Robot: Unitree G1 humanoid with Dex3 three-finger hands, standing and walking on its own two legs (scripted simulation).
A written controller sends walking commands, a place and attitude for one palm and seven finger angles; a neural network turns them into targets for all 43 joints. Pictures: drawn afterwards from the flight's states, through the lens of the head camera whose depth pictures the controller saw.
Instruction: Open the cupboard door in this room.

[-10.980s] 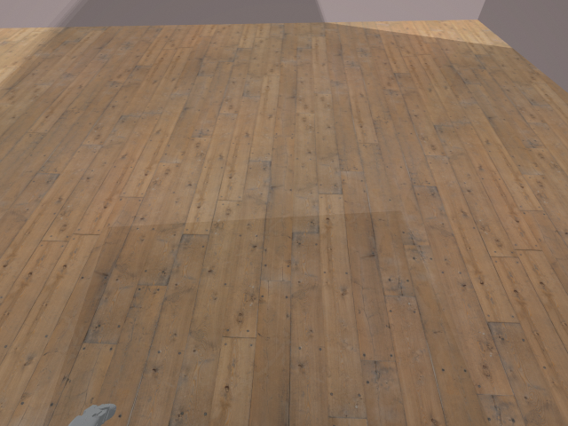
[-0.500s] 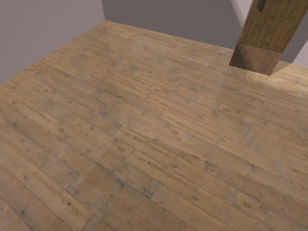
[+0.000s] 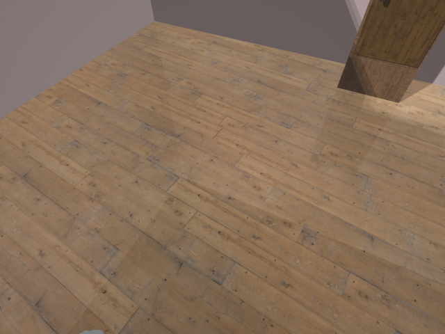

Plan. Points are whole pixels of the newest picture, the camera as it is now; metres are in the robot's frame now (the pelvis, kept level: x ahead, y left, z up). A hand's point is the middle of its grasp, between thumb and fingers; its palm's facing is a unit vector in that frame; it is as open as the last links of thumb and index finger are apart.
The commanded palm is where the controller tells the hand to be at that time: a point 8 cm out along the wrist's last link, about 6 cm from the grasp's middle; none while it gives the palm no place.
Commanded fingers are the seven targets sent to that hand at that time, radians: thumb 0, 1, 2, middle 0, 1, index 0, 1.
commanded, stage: stand and wait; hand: left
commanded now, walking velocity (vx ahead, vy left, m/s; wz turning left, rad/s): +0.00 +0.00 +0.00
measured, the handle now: out of the picture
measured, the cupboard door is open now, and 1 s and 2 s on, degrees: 0 0 0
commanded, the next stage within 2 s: turn or walk to find it in 0.14 s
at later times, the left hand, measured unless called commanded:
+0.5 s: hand out of the picture +0.03 +0.23 -0.18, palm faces +0.08 -0.96 -0.27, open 7.4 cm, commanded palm none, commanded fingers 0.00 0.90 0.90 -0.20 -0.30 -0.20 -0.30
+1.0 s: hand out of the picture -0.04 +0.16 -0.15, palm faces +0.31 -0.90 -0.31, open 7.4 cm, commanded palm none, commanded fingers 0.00 0.90 0.90 -0.20 -0.30 -0.20 -0.30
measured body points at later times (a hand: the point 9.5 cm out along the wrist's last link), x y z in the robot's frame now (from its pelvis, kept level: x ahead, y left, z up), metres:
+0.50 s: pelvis -0.02 +0.01 -0.01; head +0.01 +0.01 +0.44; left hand +0.02 +0.28 -0.16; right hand +0.06 -0.26 -0.16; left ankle -0.03 +0.13 -0.74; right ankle -0.01 -0.11 -0.74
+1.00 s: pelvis -0.05 -0.06 -0.01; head -0.02 -0.08 +0.44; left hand -0.05 +0.21 -0.13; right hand +0.07 -0.31 -0.17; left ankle -0.09 +0.10 -0.66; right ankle -0.03 -0.15 -0.74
